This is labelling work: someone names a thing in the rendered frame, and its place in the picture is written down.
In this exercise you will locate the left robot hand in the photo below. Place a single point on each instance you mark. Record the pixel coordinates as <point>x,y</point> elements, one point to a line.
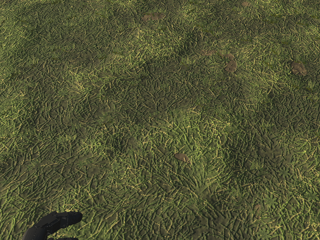
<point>51,223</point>

